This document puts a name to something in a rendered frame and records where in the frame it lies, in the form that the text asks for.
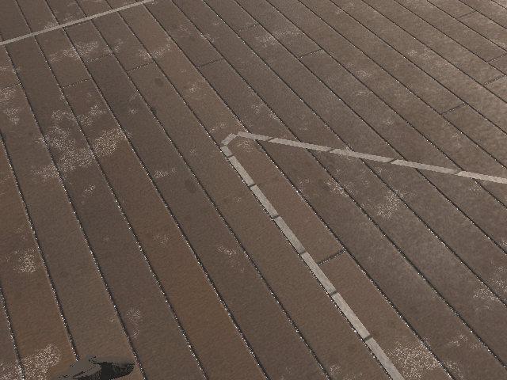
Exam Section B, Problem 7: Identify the left robot hand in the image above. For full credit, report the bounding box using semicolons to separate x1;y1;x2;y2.
52;355;135;380

